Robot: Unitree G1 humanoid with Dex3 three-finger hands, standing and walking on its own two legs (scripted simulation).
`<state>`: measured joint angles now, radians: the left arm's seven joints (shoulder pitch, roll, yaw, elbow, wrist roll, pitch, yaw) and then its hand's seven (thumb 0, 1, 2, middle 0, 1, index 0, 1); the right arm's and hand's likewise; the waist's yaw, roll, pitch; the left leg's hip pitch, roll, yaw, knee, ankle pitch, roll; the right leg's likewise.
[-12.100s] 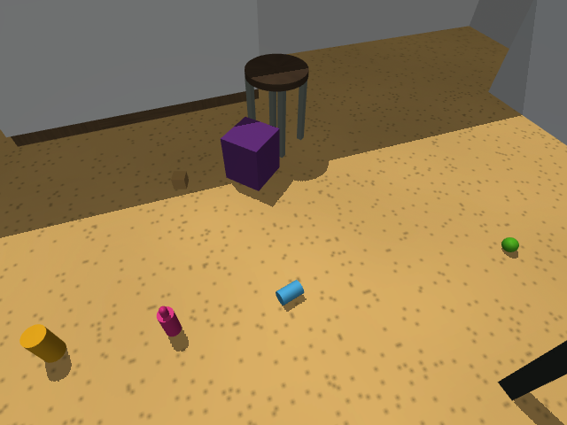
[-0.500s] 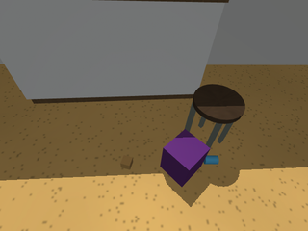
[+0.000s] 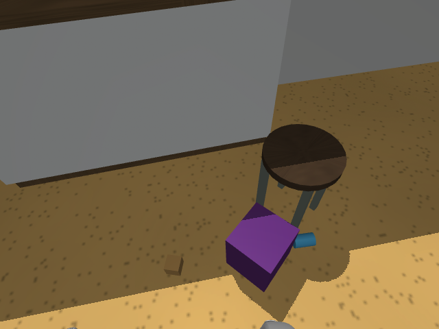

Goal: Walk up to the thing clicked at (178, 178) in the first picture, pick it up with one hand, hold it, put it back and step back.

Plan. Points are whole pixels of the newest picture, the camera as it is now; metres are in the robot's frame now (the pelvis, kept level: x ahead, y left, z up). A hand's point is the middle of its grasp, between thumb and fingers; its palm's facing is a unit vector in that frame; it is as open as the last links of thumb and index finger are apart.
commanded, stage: walk up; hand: left
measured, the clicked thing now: (173, 265) +0.48 +0.22 -0.72
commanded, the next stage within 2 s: none
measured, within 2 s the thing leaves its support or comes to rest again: neither
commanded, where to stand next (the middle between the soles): +0.12 -0.01 m, yaw +1 degrees
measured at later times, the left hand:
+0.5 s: hand out of the picture +0.16 +0.26 -0.16, palm faces -0.01 -0.94 -0.33, open 7.4 cm
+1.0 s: hand out of the picture +0.13 +0.26 -0.13, palm faces -0.01 -0.93 -0.37, open 7.4 cm
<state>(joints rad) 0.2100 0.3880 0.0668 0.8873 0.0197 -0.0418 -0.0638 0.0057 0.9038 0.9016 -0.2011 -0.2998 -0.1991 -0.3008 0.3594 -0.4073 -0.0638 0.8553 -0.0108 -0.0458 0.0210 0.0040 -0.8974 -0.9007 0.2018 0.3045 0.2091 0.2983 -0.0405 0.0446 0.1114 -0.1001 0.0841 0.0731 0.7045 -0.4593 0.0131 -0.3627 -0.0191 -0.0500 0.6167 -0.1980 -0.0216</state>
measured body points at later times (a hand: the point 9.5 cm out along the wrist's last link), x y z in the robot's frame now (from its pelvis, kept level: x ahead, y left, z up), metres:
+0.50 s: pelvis +0.07 +0.00 +0.00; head +0.12 +0.03 +0.45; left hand +0.16 +0.31 -0.14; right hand +0.16 -0.31 -0.10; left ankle +0.15 +0.12 -0.72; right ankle +0.04 -0.13 -0.68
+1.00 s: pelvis +0.05 -0.01 +0.01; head +0.05 -0.01 +0.46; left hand +0.13 +0.31 -0.11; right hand +0.12 -0.31 -0.12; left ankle +0.12 +0.12 -0.72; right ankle +0.03 -0.14 -0.72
